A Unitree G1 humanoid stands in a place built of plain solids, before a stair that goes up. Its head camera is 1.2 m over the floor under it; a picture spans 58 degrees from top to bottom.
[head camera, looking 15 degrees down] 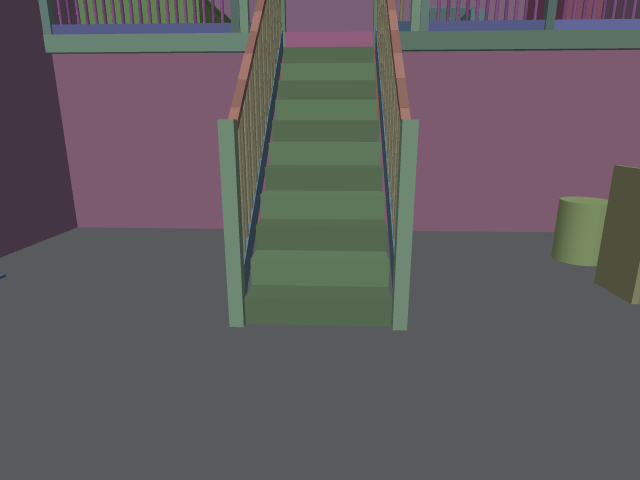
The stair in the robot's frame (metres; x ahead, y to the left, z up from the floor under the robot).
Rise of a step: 0.18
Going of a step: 0.22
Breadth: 0.90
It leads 3 degrees to the right of straight ahead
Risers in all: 12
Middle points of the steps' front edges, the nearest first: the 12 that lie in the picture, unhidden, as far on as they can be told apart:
2.45 0.01 0.18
2.66 0.00 0.35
2.88 -0.01 0.53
3.10 -0.02 0.70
3.31 -0.03 0.88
3.53 -0.04 1.06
3.75 -0.04 1.23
3.97 -0.05 1.41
4.18 -0.06 1.58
4.40 -0.07 1.76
4.62 -0.08 1.94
4.83 -0.09 2.11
